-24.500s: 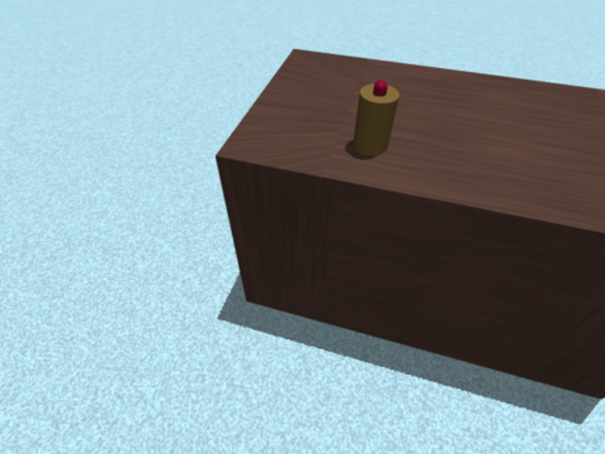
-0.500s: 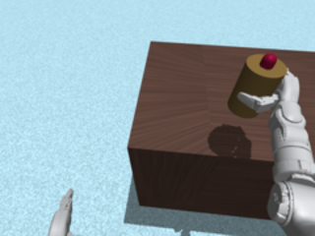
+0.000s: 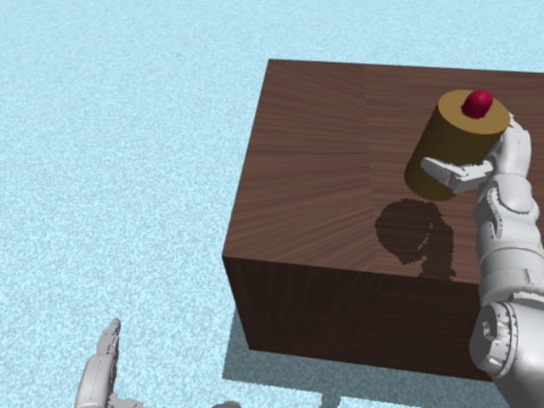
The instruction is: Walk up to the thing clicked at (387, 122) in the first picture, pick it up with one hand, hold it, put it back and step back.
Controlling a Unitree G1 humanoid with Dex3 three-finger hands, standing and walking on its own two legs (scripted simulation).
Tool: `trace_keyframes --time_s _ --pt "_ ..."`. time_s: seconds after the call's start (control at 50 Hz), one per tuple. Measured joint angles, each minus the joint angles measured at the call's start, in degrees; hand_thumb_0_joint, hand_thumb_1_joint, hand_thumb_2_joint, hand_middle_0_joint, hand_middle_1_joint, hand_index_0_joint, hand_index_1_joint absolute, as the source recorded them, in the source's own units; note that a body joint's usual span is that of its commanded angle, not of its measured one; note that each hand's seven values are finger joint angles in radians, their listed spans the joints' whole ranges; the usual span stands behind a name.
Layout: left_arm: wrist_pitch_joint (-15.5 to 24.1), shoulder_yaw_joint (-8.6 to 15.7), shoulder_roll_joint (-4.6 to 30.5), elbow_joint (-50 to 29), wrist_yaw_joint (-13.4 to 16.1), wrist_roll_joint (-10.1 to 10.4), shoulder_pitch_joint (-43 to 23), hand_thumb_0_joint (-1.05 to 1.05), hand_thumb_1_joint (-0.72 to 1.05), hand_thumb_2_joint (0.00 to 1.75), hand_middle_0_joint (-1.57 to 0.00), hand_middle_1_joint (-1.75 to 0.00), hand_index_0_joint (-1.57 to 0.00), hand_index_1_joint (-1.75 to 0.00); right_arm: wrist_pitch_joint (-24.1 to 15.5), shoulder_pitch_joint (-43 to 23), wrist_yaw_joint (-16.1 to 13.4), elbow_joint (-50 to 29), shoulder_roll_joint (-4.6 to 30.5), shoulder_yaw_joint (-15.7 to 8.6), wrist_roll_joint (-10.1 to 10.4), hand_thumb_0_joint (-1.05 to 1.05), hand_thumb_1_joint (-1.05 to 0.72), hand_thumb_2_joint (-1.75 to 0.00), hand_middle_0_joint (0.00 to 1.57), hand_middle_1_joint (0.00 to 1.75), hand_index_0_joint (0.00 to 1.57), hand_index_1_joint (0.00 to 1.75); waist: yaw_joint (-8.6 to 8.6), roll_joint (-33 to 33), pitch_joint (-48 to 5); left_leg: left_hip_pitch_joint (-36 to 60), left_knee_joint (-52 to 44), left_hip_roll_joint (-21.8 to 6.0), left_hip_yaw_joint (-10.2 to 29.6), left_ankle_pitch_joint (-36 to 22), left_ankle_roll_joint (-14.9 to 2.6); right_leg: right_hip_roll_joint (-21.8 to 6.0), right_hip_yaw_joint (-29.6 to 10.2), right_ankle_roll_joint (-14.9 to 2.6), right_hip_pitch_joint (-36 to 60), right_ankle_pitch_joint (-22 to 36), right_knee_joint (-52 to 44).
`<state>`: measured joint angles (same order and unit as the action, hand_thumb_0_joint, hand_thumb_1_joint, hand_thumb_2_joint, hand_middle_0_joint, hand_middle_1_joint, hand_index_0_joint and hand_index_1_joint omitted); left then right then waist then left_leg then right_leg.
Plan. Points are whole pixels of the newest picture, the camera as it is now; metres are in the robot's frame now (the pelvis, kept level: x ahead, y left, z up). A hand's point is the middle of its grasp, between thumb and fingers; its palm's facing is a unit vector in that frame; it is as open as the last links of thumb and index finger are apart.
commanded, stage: crouch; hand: right
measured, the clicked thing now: (454, 142) +0.48 -0.21 +0.13
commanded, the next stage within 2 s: lower in 0.04 s
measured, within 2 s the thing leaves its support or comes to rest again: rests again in 1.26 s
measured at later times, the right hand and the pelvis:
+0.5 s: hand (446, 162) +0.49 -0.22 +0.08, palm faces +0.22 +0.97 +0.01, open 11.7 cm; pelvis -0.01 +0.00 -0.02, yaw +0 degrees
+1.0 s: hand (439, 172) +0.50 -0.22 +0.05, palm faces +0.23 +0.97 +0.00, open 11.7 cm; pelvis -0.01 -0.01 -0.04, yaw +0 degrees
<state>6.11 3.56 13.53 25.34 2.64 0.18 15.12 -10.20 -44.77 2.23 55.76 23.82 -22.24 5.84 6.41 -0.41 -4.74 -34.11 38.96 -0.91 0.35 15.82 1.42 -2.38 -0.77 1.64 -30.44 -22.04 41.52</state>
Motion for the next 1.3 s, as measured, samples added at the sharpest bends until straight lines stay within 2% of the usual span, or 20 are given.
trace_keyframes --time_s 0.16,0.36,0.58,0.66,0.72,0.78,0.84,1.02,1.3 --pt "-0.3 -1.0 -0.2 -2.0 -0.5 -0.3 0.6 -0.01 -0.54 0.06 -0.05 -0.04 -0.05 -0.04 -1.2 -1.8 0.4 3.0 1.4 -1.1 -0.6 0.0 0.61 -1.09 0.6 0.97 0.63 0.99 0.68 0.0 -0.2 -1.9 1.3 0.1 -0.2 0.3 -0.06 -0.1 -0.3 0.04 -2.1 -0.4 1.5" --pt "-0.5 -1.1 0.4 -5.1 -0.8 -0.8 0.9 -0.01 -0.55 0.07 -0.05 -0.04 -0.04 -0.04 -4.0 -5.1 1.0 9.1 4.0 -2.2 -1.6 0.0 0.61 -1.09 0.59 0.98 0.63 0.99 2.23 0.4 -0.1 -6.2 4.1 0.2 -0.1 0.8 0.0 -0.1 -0.4 -0.05 -6.6 -1.2 4.8" --pt "-0.1 -1.6 0.3 -7.9 -1.4 -1.9 1.8 -0.01 -0.55 0.07 -0.05 -0.04 -0.04 -0.05 -7.2 -5.6 0.9 10.4 5.0 -3.6 -2.5 0.0 0.61 -1.09 0.6 0.98 0.63 0.99 3.69 0.8 -0.9 -11.8 8.1 0.4 -0.1 2.0 0.15 -0.3 -0.5 -0.12 -12.4 -3.0 9.7" --pt "-1.1 -2.0 0.0 -9.3 -1.7 -2.4 1.7 -0.01 -0.55 0.08 -0.05 -0.04 -0.04 -0.05 -7.4 -5.3 0.7 9.7 5.3 -4.6 -3.2 0.0 0.61 -1.1 0.59 0.98 0.63 0.99 4.12 0.5 -1.3 -13.5 9.5 0.5 0.0 2.4 0.26 -0.4 -0.4 -0.2 -14.1 -3.6 11.3" --pt "-0.9 -1.8 0.1 -10.6 -1.9 -2.2 2.2 -0.01 -0.55 0.08 -0.06 -0.04 -0.04 -0.05 -8.1 -6.0 0.9 11.7 5.8 -4.2 -3.0 0.0 0.61 -1.1 0.59 0.98 0.63 0.99 4.34 0.3 -1.4 -14.1 10.2 0.4 -0.2 2.7 0.31 -0.3 -0.7 -0.27 -14.9 -3.9 12.2" --pt "-1.2 -2.0 0.4 -12.1 -1.9 -2.4 2.6 -0.01 -0.55 0.08 -0.06 -0.04 -0.05 -0.05 -7.9 -5.8 0.7 11.1 5.8 -4.9 -3.4 0.0 0.61 -1.1 0.59 0.98 0.63 0.99 4.64 0.4 -1.8 -15.0 10.9 0.5 -0.1 2.9 0.33 -0.4 -0.7 -0.3 -15.8 -4.2 13.0" --pt "-0.8 -1.7 0.4 -12.3 -2.1 -2.3 2.9 -0.01 -0.55 0.08 -0.06 -0.04 -0.05 -0.05 -8.4 -6.6 0.9 12.3 6.1 -4.5 -3.5 0.0 0.61 -1.1 0.59 0.98 0.63 0.99 4.71 0.5 -1.8 -15.9 11.7 0.5 -0.3 3.2 0.32 -0.4 -0.9 -0.31 -16.9 -4.6 14.0" --pt "-1.6 -1.2 0.8 -15.0 -2.2 -2.7 3.8 -0.01 -0.55 0.07 -0.06 -0.04 -0.05 -0.05 -8.4 -5.4 0.5 9.9 6.1 -5.5 -3.9 0.0 0.61 -1.1 0.59 0.98 0.63 0.99 5.18 0.5 -2.0 -18.1 13.8 0.6 -0.3 4.2 0.3 -0.5 -1.0 -0.21 -18.9 -5.6 16.0" --pt "-2.1 -1.0 1.0 -16.6 -2.4 -2.7 3.7 -0.01 -0.55 0.08 -0.05 -0.04 -0.04 -0.05 -9.9 -5.1 1.5 11.5 6.5 -6.4 -4.1 0.0 0.61 -1.1 0.59 0.99 0.62 1.0 5.73 0.2 -2.2 -20.0 16.1 0.6 -0.8 5.4 0.2 -0.5 -1.6 -0.13 -21.0 -6.7 18.4"
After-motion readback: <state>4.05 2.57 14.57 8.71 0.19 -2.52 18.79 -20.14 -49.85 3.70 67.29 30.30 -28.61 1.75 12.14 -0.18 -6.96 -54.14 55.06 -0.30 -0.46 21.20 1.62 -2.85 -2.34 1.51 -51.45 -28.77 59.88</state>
